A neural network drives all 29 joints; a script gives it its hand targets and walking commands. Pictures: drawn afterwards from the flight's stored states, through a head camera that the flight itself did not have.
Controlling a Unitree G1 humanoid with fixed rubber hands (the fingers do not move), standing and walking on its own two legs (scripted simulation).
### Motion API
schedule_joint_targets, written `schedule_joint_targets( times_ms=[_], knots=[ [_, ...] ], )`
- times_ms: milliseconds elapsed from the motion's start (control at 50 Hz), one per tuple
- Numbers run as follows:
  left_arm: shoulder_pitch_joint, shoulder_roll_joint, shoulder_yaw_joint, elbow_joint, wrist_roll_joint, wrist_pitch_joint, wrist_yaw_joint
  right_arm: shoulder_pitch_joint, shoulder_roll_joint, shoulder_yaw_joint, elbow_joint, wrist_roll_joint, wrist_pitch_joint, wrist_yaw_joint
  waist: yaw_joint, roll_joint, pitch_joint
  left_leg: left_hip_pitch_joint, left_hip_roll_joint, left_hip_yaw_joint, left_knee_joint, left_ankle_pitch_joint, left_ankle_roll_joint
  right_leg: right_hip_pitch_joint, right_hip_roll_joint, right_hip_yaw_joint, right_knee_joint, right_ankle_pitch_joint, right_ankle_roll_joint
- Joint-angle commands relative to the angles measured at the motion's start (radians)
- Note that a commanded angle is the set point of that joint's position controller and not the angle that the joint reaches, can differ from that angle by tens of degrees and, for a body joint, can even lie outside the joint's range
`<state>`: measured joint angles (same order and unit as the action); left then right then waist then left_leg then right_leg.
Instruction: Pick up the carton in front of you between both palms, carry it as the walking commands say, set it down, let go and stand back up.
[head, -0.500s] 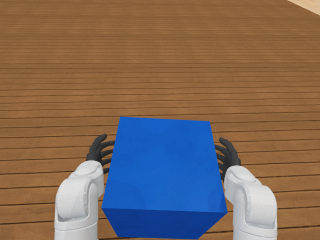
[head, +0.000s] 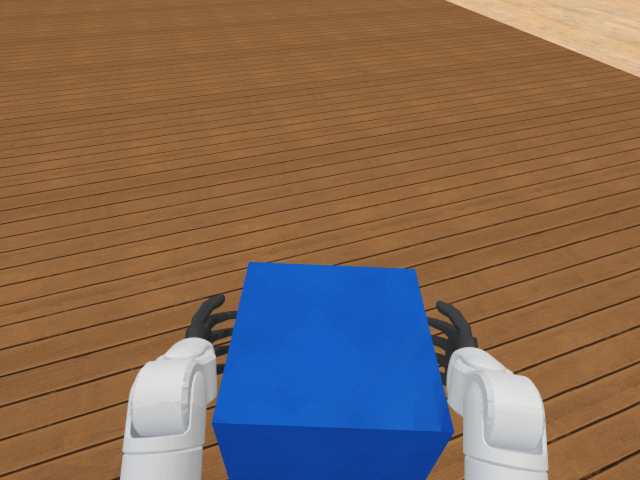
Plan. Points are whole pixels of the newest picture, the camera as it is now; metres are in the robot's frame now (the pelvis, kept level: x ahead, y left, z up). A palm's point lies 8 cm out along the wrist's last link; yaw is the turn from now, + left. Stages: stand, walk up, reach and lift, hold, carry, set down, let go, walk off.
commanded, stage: carry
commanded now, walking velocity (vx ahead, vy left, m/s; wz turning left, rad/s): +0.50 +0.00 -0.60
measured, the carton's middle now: (326, 390) +0.26 +0.00 +0.00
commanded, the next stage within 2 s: none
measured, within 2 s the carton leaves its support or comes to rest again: neither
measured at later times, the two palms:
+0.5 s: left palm (273, 176) +0.59 +0.10 +0.10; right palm (452, 206) +0.51 -0.18 +0.11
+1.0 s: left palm (278, 105) +0.84 +0.12 +0.11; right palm (412, 107) +0.87 -0.18 +0.11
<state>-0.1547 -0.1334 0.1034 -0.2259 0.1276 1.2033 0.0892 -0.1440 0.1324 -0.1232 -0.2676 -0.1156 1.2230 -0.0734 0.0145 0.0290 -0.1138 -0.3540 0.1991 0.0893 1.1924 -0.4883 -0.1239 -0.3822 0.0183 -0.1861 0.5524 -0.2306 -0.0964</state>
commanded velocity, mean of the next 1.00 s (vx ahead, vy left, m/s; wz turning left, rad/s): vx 0.50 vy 0.00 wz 0.18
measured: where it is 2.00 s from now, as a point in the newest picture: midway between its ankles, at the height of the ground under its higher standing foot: (326, 250)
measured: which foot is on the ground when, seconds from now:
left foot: up 0.00-0.28, down 0.30-0.72, up 0.74-1.00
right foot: down 0.00-0.32, up 0.34-0.68, down 0.70-1.00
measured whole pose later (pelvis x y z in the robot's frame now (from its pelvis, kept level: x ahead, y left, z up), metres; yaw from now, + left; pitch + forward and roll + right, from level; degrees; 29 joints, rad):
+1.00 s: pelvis +0.59 -0.05 +0.02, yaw +3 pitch +5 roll +2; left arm -0.12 -0.13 0.11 -0.39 0.09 1.19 0.09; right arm -0.12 0.13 -0.07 -0.42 -0.12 1.21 -0.07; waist 0.05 0.01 -0.09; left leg -0.57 0.07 0.14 0.69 -0.18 0.01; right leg -0.05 -0.12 -0.31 0.26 -0.28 0.03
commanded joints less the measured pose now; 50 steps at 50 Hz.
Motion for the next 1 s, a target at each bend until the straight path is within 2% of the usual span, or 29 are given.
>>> schedule_joint_targets(
  times_ms=[0, 40, 80, 120, 180, 220, 260, 280, 300, 320, 340, 380, 400, 420, 460, 540, 620, 660, 680, 700, 720, 740, 760, 780, 820, 840, 880, 920, 980],
  knots=[
    [-0.511, -0.964, -0.718, -0.153, -0.449, -0.02, -0.275, -0.48, 0.984, 0.742, -0.073, 0.399, -0.035, 0.247, -0.004, -0.04, -0.238, -0.292, 0.013, -0.084, -0.05, 0.059, 0.035, 0.409, -0.275, 0.399, -0.251, 0.377, -0.11],
    [-0.494, -0.976, -0.729, -0.172, -0.46, -0.031, -0.283, -0.444, 1.001, 0.749, -0.08, 0.386, -0.056, 0.236, -0.002, -0.11, -0.255, -0.236, -0.03, -0.035, -0.18, 0.1, 0.031, 0.369, -0.229, 0.338, -0.289, 0.281, -0.107],
    [-0.449, -0.963, -0.735, -0.176, -0.465, -0.038, -0.289, -0.404, 0.996, 0.754, -0.097, 0.37, -0.069, 0.223, -0.001, -0.134, -0.244, -0.252, -0.045, -0.023, -0.314, 0.141, 0.02, 0.388, -0.227, 0.345, -0.321, 0.23, -0.129],
    [-0.421, -0.941, -0.739, -0.19, -0.465, -0.042, -0.291, -0.383, 0.983, 0.756, -0.117, 0.362, -0.074, 0.215, 0.001, -0.138, -0.218, -0.252, -0.063, -0.006, -0.456, 0.228, 0.018, 0.403, -0.217, 0.339, -0.315, 0.275, -0.126],
    [-0.405, -0.894, -0.738, -0.232, -0.458, -0.034, -0.285, -0.382, 0.945, 0.756, -0.161, 0.368, -0.068, 0.21, 0.005, -0.158, -0.199, -0.2, -0.105, 0.026, -0.594, 0.346, 0.027, 0.403, -0.196, 0.313, -0.271, 0.412, -0.097],
    [-0.395, -0.86, -0.731, -0.245, -0.446, -0.02, -0.277, -0.379, 0.91, 0.75, -0.177, 0.374, -0.051, 0.211, 0.007, -0.163, -0.184, -0.116, -0.128, 0.051, -0.682, 0.386, 0.034, 0.368, -0.18, 0.293, -0.228, 0.425, -0.075],
    [-0.391, -0.83, -0.724, -0.238, -0.433, -0.003, -0.269, -0.36, 0.88, 0.738, -0.17, 0.376, -0.031, 0.216, -0.013, -0.114, -0.215, 0.134, -0.163, 0.133, -0.815, 0.439, 0.051, 0.28, -0.155, 0.216, -0.122, 0.37, -0.028],
    [-0.386, -0.813, -0.719, -0.231, -0.423, 0.007, -0.265, -0.348, 0.862, 0.728, -0.153, 0.378, -0.021, 0.221, -0.023, -0.064, -0.256, 0.332, -0.141, 0.121, -0.796, 0.389, 0.066, 0.175, -0.124, 0.174, -0.001, 0.33, 0.005],
    [-0.387, -0.789, -0.711, -0.225, -0.415, 0.02, -0.262, -0.334, 0.827, 0.712, -0.13, 0.371, -0.011, 0.224, -0.036, 0.093, -0.293, 0.467, 0.048, -0.169, -0.871, 0.201, 0.12, 0.025, -0.05, 0.112, 0.246, 0.118, 0.052],
    [-0.413, -0.778, -0.716, -0.223, -0.419, 0.037, -0.261, -0.338, 0.816, 0.699, -0.09, 0.362, -0.011, 0.228, -0.039, 0.343, -0.29, 0.612, 0.244, -0.547, -0.946, 0.175, 0.264, -0.256, 0.04, 0.103, 0.448, -0.171, 0.076],
    [-0.424, -0.788, -0.719, -0.206, -0.421, 0.042, -0.261, -0.337, 0.834, 0.699, -0.082, 0.375, -0.008, 0.231, -0.038, 0.283, -0.263, 0.582, 0.278, -0.646, -0.96, 0.223, 0.321, -0.34, -0.006, 0.179, 0.563, -0.268, 0.053],
    [-0.431, -0.837, -0.711, -0.167, -0.412, 0.031, -0.262, -0.403, 0.878, 0.714, -0.108, 0.403, -0.006, 0.242, -0.038, 0.087, -0.231, 0.471, 0.221, -0.482, -0.958, 0.327, 0.303, -0.331, -0.078, 0.196, 0.577, -0.219, 0.053],
    [-0.44, -0.859, -0.709, -0.163, -0.404, 0.024, -0.259, -0.439, 0.897, 0.729, -0.119, 0.419, -0.009, 0.249, -0.034, 0.056, -0.209, 0.406, 0.185, -0.395, -0.98, 0.324, 0.276, -0.306, -0.109, 0.196, 0.504, -0.164, 0.061],
    [-0.449, -0.888, -0.708, -0.156, -0.402, 0.018, -0.255, -0.468, 0.911, 0.737, -0.126, 0.434, -0.011, 0.255, -0.03, 0.072, -0.201, 0.344, 0.142, -0.302, -1.005, 0.31, 0.253, -0.251, -0.115, 0.174, 0.413, -0.128, 0.075],
    [-0.449, -0.911, -0.707, -0.162, -0.394, 0.008, -0.243, -0.492, 0.913, 0.752, -0.143, 0.455, -0.014, 0.264, -0.027, 0.113, -0.194, 0.299, 0.094, -0.207, -1.032, 0.292, 0.254, -0.182, -0.092, 0.126, 0.265, -0.099, 0.105],
    [-0.416, -0.893, -0.698, -0.178, -0.373, 0.008, -0.22, -0.47, 0.87, 0.748, -0.162, 0.46, -0.007, 0.266, -0.031, 0.122, -0.164, 0.278, 0.069, -0.145, -1.044, 0.295, 0.267, -0.112, -0.082, 0.065, 0.024, 0.011, 0.14],
    [-0.385, -0.871, -0.698, -0.164, -0.378, 0.022, -0.228, -0.401, 0.845, 0.729, -0.119, 0.416, 0.002, 0.259, -0.036, 0.126, -0.151, 0.288, 0.023, -0.101, -0.968, 0.384, 0.242, -0.011, -0.073, 0.009, -0.114, 0.112, 0.16],
    [-0.372, -0.873, -0.699, -0.142, -0.388, 0.023, -0.24, -0.392, 0.848, 0.726, -0.097, 0.394, 0.003, 0.255, -0.018, 0.073, -0.168, 0.174, -0.022, -0.053, -0.836, 0.303, 0.207, 0.213, -0.065, -0.029, -0.184, 0.101, 0.156],
    [-0.374, -0.875, -0.698, -0.127, -0.391, 0.022, -0.245, -0.381, 0.844, 0.726, -0.081, 0.383, 0.002, 0.252, -0.006, 0.024, -0.204, 0.039, -0.058, -0.009, -0.682, 0.29, 0.181, 0.397, -0.123, 0.036, -0.178, 0.03, 0.135],
    [-0.359, -0.857, -0.686, -0.102, -0.382, 0.018, -0.249, -0.394, 0.838, 0.728, -0.089, 0.383, 0.007, 0.252, 0.016, -0.22, -0.226, -0.179, -0.166, 0.073, -0.375, 0.145, 0.124, 0.526, -0.374, 0.419, -0.312, -0.22, 0.058],
    [-0.366, -0.865, -0.679, -0.082, -0.384, 0.009, -0.252, -0.431, 0.844, 0.738, -0.108, 0.393, 0.011, 0.252, 0.018, -0.375, -0.221, -0.362, -0.198, 0.005, -0.19, -0.038, 0.139, 0.587, -0.523, 0.663, -0.374, -0.235, -0.054],
    [-0.396, -0.894, -0.686, -0.111, -0.398, 0.0, -0.256, -0.459, 0.866, 0.748, -0.119, 0.398, 0.003, 0.253, 0.011, -0.272, -0.201, -0.401, -0.119, -0.082, -0.064, -0.037, 0.168, 0.549, -0.543, 0.64, -0.358, -0.155, -0.073],
    [-0.424, -0.924, -0.695, -0.135, -0.415, -0.008, -0.26, -0.477, 0.883, 0.751, -0.125, 0.403, -0.006, 0.253, 0.008, -0.176, -0.185, -0.402, -0.089, -0.097, -0.03, 0.01, 0.178, 0.506, -0.501, 0.541, -0.337, -0.047, -0.061],
    [-0.459, -0.939, -0.707, -0.161, -0.431, -0.014, -0.263, -0.484, 0.911, 0.755, -0.124, 0.408, -0.016, 0.25, 0.005, -0.119, -0.189, -0.389, -0.067, -0.101, -0.059, 0.075, 0.175, 0.486, -0.475, 0.445, -0.354, -0.035, -0.035],
    [-0.487, -0.953, -0.724, -0.203, -0.461, -0.022, -0.271, -0.477, 0.936, 0.758, -0.143, 0.402, -0.032, 0.238, 0.009, -0.135, -0.183, -0.328, -0.073, -0.069, -0.188, 0.168, 0.155, 0.455, -0.416, 0.273, -0.391, 0.034, 0.015],
    [-0.484, -0.948, -0.728, -0.216, -0.47, -0.024, -0.275, -0.464, 0.939, 0.759, -0.152, 0.393, -0.038, 0.23, 0.01, -0.169, -0.182, -0.317, -0.088, -0.044, -0.235, 0.194, 0.146, 0.462, -0.399, 0.221, -0.39, 0.088, 0.021],
    [-0.462, -0.921, -0.731, -0.234, -0.484, -0.019, -0.281, -0.423, 0.929, 0.753, -0.162, 0.368, -0.043, 0.211, 0.01, -0.194, -0.172, -0.329, -0.105, -0.005, -0.333, 0.242, 0.133, 0.501, -0.371, 0.145, -0.384, 0.193, 0.013],
    [-0.445, -0.885, -0.729, -0.255, -0.488, -0.01, -0.283, -0.395, 0.906, 0.745, -0.177, 0.35, -0.039, 0.196, 0.011, -0.191, -0.155, -0.315, -0.121, 0.038, -0.457, 0.294, 0.13, 0.523, -0.342, 0.073, -0.365, 0.283, 0.013],
    [-0.406, -0.834, -0.715, -0.253, -0.47, 0.01, -0.283, -0.361, 0.869, 0.735, -0.181, 0.338, -0.021, 0.186, 0.012, -0.206, -0.114, -0.24, -0.153, 0.11, -0.609, 0.367, 0.144, 0.513, -0.315, -0.016, -0.348, 0.394, 0.028]
  ],
)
